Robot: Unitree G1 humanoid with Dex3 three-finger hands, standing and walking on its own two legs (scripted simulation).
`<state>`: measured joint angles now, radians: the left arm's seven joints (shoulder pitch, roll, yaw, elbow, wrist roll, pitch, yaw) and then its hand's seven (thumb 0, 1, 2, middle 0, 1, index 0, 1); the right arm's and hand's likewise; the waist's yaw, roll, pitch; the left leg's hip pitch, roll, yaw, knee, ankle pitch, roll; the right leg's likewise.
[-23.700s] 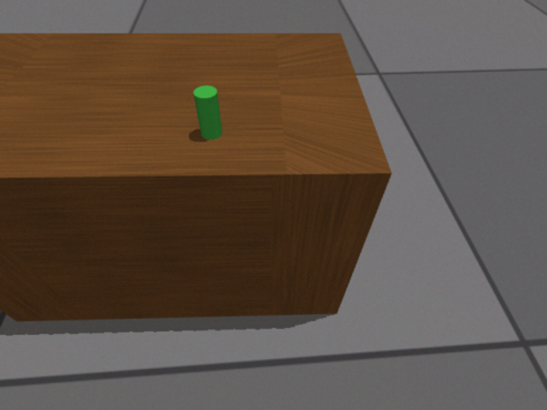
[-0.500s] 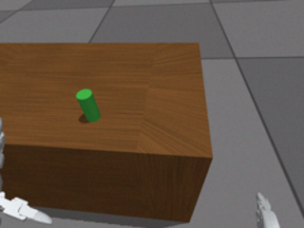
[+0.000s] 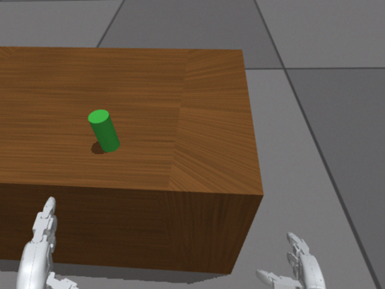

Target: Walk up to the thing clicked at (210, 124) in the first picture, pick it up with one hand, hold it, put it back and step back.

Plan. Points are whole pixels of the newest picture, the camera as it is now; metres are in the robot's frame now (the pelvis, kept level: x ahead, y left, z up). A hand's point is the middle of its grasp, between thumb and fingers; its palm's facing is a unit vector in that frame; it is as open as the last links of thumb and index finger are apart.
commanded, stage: home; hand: left
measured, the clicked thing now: (105, 131) +0.48 +0.25 +0.03
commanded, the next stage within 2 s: none
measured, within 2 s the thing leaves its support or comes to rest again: neither
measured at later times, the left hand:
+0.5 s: hand (118, 261) +0.20 +0.19 -0.10, palm faces +0.08 -0.97 -0.22, open 17.5 cm
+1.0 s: hand out of the picture +0.12 +0.27 -0.13, palm faces -0.05 -0.91 -0.41, open 17.6 cm
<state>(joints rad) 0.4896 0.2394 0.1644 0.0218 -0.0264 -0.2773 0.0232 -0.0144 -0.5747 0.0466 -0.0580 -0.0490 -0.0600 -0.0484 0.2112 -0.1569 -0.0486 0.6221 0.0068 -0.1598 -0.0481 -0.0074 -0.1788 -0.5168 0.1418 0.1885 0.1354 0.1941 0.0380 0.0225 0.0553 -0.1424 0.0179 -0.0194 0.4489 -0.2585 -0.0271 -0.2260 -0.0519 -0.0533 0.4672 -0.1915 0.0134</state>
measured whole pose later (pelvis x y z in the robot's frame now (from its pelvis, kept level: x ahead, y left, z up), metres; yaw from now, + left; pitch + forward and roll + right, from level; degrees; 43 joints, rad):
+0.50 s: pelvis +0.02 +0.01 +0.00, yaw -2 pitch +0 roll +0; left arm 0.22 0.18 0.02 0.57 -0.01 -0.12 0.08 -0.01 -0.56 0.04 -0.06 -0.04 -0.06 -0.05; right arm 0.21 -0.20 -0.01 0.71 0.00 -0.10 -0.05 0.01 -0.89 -0.90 0.21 0.30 0.20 0.30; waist 0.00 -0.01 0.04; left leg -0.16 0.03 0.01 0.46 -0.29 -0.02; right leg -0.24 -0.04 -0.03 0.45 -0.20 0.02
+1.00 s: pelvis +0.02 +0.01 +0.00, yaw +0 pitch -3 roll +1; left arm 0.18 0.37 -0.01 0.96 0.03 -0.02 0.02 -0.01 -0.57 0.04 -0.05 -0.04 -0.05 -0.04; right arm 0.21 -0.35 -0.02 0.95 -0.03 0.00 0.01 0.01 -0.90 -0.90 0.21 0.30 0.20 0.30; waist -0.01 0.01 0.01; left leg -0.11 0.01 -0.01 0.44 -0.28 -0.02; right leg -0.21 -0.06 -0.04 0.48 -0.22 0.02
